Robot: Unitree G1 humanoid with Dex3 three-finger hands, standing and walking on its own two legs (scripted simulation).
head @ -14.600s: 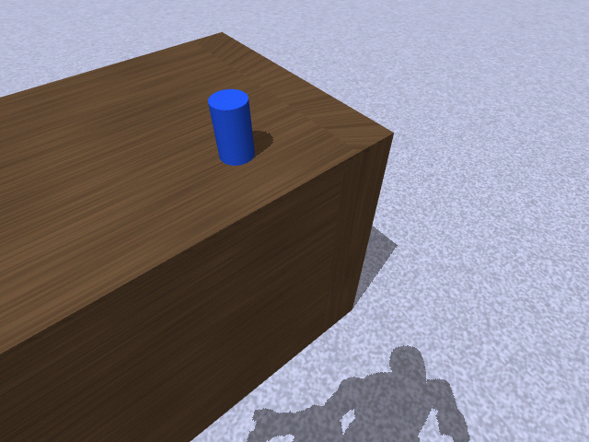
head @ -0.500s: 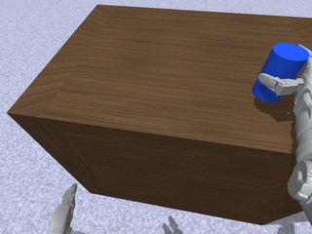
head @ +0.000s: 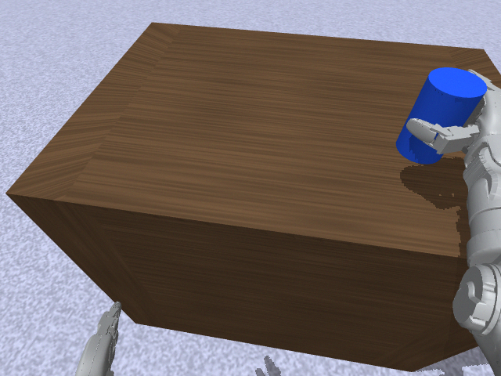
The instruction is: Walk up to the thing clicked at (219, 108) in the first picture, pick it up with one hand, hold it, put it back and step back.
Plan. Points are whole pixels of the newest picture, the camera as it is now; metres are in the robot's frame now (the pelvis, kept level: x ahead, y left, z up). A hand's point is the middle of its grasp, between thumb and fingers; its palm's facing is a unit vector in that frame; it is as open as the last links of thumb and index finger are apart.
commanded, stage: lift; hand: right
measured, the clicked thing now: (435, 118) +0.47 -0.21 +0.19
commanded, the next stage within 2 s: hold in 1.18 s
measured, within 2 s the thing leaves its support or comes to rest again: neither
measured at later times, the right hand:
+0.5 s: hand (484, 111) +0.38 -0.20 +0.27, palm faces +0.16 +0.99 -0.01, open 10.3 cm
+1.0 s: hand out of the picture +0.33 -0.19 +0.31, palm faces +0.18 +0.98 +0.00, open 10.3 cm
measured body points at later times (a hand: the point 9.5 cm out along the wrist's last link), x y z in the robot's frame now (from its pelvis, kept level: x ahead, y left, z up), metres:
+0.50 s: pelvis -0.01 +0.00 +0.01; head -0.03 +0.03 +0.46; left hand +0.16 +0.25 -0.06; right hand +0.37 -0.26 +0.27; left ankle +0.00 +0.13 -0.72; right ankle -0.01 -0.12 -0.72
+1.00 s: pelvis -0.03 +0.01 +0.01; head -0.08 +0.05 +0.46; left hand +0.15 +0.25 -0.06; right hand +0.31 -0.24 +0.31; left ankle +0.00 +0.13 -0.72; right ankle -0.01 -0.12 -0.72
